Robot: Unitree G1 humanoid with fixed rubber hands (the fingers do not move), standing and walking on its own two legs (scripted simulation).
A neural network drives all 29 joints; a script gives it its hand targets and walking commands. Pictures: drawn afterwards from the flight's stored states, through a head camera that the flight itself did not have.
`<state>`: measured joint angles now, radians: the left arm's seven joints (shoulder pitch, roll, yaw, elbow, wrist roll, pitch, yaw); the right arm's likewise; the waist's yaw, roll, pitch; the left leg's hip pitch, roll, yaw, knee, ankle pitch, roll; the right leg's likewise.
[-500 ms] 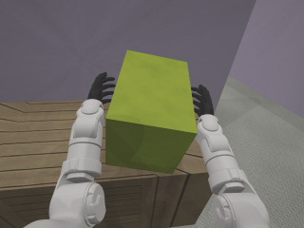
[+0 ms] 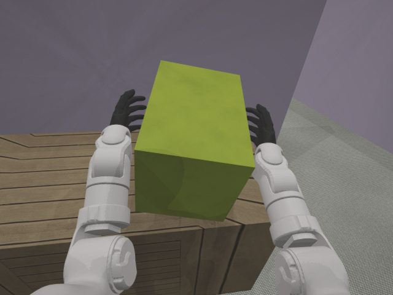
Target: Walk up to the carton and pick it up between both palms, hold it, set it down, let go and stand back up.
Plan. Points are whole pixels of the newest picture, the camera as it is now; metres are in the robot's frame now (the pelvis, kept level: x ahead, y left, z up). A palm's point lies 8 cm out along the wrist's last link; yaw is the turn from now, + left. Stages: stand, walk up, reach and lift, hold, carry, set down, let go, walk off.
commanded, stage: reach and lift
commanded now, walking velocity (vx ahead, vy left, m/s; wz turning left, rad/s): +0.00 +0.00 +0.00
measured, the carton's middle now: (191, 138) +0.43 +0.02 +0.12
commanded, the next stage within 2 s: hold in 0.40 s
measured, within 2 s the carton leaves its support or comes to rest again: neither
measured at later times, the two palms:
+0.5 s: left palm (120, 124) +0.37 +0.16 +0.20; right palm (266, 138) +0.36 -0.14 +0.18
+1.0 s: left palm (117, 120) +0.36 +0.16 +0.22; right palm (269, 135) +0.35 -0.14 +0.20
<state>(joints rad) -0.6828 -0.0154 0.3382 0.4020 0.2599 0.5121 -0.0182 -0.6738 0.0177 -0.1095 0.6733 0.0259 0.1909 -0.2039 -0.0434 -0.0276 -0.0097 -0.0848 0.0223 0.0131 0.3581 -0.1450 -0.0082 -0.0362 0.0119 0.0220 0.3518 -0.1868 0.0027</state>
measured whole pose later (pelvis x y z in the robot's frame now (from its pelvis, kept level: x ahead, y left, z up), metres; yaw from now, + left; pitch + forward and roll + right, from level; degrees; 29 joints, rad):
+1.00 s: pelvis +0.00 +0.00 +0.00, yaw +0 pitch -9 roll +0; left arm -0.68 -0.02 0.34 0.26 0.26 0.65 -0.02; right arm -0.69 -0.01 -0.06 0.57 0.11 0.30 -0.23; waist -0.06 -0.03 -0.01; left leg -0.06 0.02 0.01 0.36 -0.14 -0.01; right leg -0.01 0.01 0.02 0.35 -0.19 0.00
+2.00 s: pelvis +0.00 +0.00 +0.00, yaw +0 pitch -9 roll +0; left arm -0.68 -0.02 0.34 0.23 0.26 0.67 -0.02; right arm -0.69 -0.01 -0.05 0.55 0.12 0.31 -0.23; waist -0.06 -0.03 -0.01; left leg -0.05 0.02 0.01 0.36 -0.14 -0.01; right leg -0.01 0.01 0.02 0.35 -0.19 0.00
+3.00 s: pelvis +0.00 +0.00 +0.00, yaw +0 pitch -9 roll +0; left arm -0.68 -0.02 0.34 0.23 0.26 0.67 -0.02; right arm -0.69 -0.01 -0.05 0.55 0.12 0.31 -0.23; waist -0.07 -0.03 -0.01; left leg -0.05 0.02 0.01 0.36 -0.14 -0.01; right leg 0.00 0.01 0.02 0.35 -0.19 0.00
